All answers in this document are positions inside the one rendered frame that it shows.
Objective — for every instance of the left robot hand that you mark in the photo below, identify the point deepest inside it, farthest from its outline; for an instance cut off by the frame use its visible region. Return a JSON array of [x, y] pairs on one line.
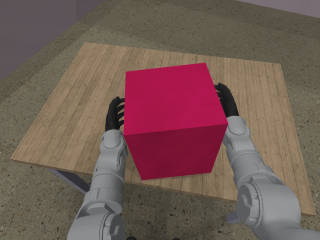
[[112, 119]]

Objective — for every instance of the table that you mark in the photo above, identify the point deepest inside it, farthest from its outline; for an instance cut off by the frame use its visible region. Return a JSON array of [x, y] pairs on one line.
[[66, 135]]

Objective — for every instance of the robot right upper arm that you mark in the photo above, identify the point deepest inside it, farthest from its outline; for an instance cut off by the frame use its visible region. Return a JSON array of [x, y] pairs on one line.
[[272, 212]]

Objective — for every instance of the right robot hand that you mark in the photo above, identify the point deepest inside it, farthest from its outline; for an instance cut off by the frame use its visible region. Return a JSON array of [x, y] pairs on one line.
[[227, 100]]

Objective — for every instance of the right robot forearm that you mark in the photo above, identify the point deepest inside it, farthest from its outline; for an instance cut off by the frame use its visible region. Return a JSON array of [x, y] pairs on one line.
[[244, 158]]

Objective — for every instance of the left robot forearm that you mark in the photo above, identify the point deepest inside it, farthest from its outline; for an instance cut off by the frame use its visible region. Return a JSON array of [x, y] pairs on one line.
[[105, 193]]

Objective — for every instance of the carton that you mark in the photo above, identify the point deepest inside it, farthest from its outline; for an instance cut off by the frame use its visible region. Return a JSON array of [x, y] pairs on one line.
[[174, 123]]

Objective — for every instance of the robot left upper arm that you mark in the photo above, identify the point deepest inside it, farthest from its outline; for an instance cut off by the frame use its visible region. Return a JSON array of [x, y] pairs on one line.
[[101, 226]]

